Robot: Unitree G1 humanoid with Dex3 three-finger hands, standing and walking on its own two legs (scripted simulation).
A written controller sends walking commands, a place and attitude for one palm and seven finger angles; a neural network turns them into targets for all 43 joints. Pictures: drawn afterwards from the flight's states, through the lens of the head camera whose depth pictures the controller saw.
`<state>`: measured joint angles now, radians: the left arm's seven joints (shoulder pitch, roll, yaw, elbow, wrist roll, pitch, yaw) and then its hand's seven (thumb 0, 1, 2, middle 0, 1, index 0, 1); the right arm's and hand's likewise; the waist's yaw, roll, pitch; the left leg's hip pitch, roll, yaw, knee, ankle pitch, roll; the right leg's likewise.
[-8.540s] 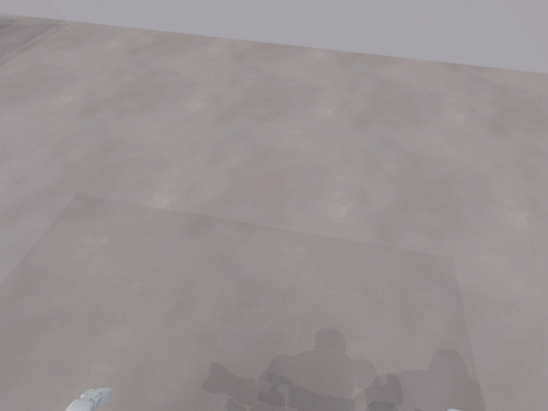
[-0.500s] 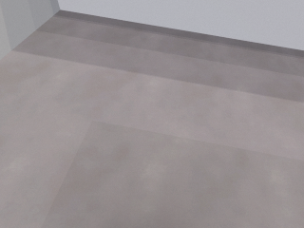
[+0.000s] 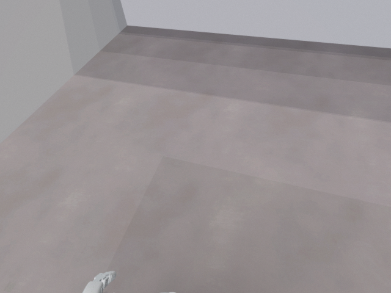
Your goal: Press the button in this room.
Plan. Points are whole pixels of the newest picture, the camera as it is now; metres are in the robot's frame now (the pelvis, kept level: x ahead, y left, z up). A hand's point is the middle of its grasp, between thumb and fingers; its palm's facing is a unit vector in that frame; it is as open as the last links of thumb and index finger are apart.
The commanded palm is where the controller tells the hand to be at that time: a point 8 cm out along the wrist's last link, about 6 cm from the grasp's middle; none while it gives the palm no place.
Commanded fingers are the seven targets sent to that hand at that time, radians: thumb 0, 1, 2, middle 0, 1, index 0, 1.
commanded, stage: turn or walk to find it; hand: left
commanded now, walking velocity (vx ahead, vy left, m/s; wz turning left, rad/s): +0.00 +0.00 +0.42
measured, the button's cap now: out of the picture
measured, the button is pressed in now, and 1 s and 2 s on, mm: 0 0 0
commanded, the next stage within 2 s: stand and wait in 1.98 s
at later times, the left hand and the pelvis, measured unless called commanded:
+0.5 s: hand out of the picture -0.07 +0.24 -0.19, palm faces +0.28 -0.93 -0.23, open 7.4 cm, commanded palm none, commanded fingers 0.00 0.90 0.90 -0.20 -0.30 -0.20 -0.30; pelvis -0.04 +0.03 -0.01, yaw +13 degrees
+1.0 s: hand out of the picture -0.02 +0.21 -0.14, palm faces +0.40 -0.87 -0.28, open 7.4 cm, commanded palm none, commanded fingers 0.00 0.90 0.90 -0.20 -0.30 -0.20 -0.30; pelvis -0.05 -0.01 +0.00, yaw +26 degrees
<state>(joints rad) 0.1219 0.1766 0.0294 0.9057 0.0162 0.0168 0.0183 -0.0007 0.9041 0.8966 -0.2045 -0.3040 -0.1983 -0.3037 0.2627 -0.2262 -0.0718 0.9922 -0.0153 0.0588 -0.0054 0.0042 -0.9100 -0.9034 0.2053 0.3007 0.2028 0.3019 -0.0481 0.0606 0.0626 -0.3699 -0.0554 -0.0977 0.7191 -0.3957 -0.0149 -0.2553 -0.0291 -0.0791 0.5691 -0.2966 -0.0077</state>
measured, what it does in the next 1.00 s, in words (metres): steps on the spot, turning left: left foot, then right foot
